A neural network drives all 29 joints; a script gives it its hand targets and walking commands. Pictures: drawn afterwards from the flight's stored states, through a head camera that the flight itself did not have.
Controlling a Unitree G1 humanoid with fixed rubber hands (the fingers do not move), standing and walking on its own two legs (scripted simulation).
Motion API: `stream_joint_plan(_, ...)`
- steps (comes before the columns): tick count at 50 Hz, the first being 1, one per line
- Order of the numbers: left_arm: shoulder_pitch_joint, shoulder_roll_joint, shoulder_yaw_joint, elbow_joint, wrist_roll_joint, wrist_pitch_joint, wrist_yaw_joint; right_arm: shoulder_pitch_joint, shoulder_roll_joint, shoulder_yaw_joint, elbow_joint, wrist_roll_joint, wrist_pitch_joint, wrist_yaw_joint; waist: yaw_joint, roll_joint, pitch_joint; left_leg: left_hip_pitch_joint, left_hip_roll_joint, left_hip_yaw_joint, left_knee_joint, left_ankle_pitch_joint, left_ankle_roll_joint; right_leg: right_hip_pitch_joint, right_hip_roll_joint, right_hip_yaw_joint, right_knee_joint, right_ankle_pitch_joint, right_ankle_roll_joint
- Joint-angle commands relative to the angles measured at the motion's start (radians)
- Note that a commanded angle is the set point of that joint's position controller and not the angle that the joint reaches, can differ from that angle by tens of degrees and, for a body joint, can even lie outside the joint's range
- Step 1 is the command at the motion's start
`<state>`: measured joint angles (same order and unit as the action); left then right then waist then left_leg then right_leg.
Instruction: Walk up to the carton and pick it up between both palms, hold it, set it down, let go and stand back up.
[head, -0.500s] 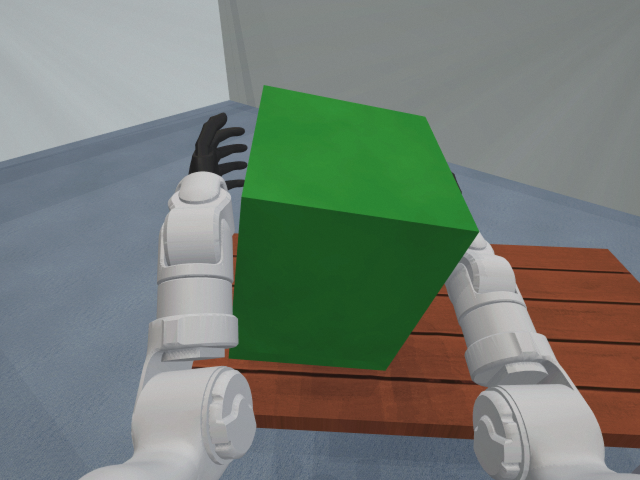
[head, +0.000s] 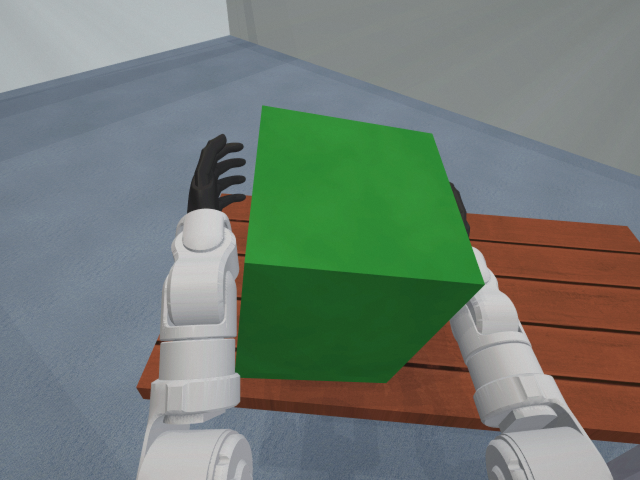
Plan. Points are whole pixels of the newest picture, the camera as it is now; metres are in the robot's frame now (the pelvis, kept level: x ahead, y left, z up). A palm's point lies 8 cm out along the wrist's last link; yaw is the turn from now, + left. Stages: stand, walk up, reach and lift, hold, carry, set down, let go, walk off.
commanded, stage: set down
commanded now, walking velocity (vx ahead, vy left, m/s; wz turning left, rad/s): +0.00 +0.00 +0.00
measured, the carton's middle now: (330, 258) +0.36 +0.01 +0.14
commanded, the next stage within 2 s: none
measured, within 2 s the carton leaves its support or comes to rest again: neither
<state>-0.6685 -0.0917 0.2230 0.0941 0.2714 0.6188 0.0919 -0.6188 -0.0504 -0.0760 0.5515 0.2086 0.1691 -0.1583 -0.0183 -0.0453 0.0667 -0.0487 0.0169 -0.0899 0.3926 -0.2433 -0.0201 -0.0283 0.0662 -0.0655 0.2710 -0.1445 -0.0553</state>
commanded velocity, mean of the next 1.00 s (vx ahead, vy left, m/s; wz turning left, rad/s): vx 0.00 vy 0.00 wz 0.00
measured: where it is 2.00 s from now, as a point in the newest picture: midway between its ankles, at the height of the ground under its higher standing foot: outside the picture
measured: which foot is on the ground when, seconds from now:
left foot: down 0.00-1.00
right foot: down 0.00-1.00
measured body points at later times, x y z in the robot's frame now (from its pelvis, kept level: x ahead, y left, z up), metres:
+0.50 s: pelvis -0.01 -0.01 +0.00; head -0.01 +0.01 +0.45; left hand +0.38 +0.16 +0.18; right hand +0.40 -0.13 +0.12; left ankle -0.01 +0.13 -0.75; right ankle +0.01 -0.08 -0.75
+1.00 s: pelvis +0.00 -0.04 +0.00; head +0.02 -0.03 +0.45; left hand +0.40 +0.13 +0.14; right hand +0.42 -0.16 +0.10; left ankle -0.01 +0.13 -0.75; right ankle +0.01 -0.08 -0.75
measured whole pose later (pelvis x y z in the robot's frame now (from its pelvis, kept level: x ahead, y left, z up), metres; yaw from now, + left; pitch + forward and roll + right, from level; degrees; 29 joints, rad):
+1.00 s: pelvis +0.00 -0.04 +0.00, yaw -1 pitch +3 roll +0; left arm -0.66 -0.13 0.32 0.28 0.26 0.47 0.12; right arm -0.72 -0.07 -0.10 0.80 0.10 0.09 -0.08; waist 0.06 -0.02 -0.02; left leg -0.20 0.05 -0.07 0.33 -0.18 -0.07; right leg -0.24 0.08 -0.07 0.32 -0.14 -0.11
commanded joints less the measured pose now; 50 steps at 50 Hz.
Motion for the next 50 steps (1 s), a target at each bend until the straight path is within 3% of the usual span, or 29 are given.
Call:
stream_joint_plan(1, -0.547, -0.53, -0.466, -0.094, -0.102, -0.02, -0.142, -1.048, 0.496, 0.417, -0.434, 0.045, -0.089, 0.083, 0.009, 0.07, -0.638, 0.052, -0.055, 0.091, -0.024, 0.438, -0.034, 0.316, -0.023, -0.008, 0.062, 0.514, 0.081)
stream_joint_plan(13, -0.548, -0.528, -0.399, -0.013, -0.081, -0.048, -0.146, -1.049, 0.486, 0.338, -0.305, -0.013, -0.121, 0.115, 0.027, 0.05, -0.592, 0.011, -0.044, 0.1, -0.056, 0.357, -0.017, 0.246, -0.028, -0.017, 0.056, 0.432, 0.074)
stream_joint_plan(26, -0.621, -0.591, -0.446, 0.082, -0.132, -0.137, -0.09, -1.105, 0.487, 0.248, -0.203, -0.077, -0.181, 0.16, 0.03, 0.077, -0.7, 0.014, -0.025, 0.095, -0.045, 0.336, -0.02, 0.12, -0.026, -0.027, 0.038, 0.262, 0.053)
stream_joint_plan(43, -0.57, -0.521, -0.316, 0.093, -0.089, -0.171, -0.07, -1.069, 0.479, 0.258, -0.13, -0.082, -0.187, 0.179, 0.092, 0.019, -0.757, -0.136, -0.039, 0.098, -0.065, 0.311, 0.006, 0.268, -0.085, 0.037, 0.095, 0.515, 0.112)
stream_joint_plan(50, -0.57, -0.508, -0.292, 0.083, -0.089, -0.2, -0.065, -1.043, 0.477, 0.261, -0.133, -0.103, -0.201, 0.182, 0.102, -0.013, -0.793, -0.177, -0.037, 0.099, -0.081, 0.293, 0.01, 0.305, -0.112, 0.056, 0.106, 0.589, 0.137)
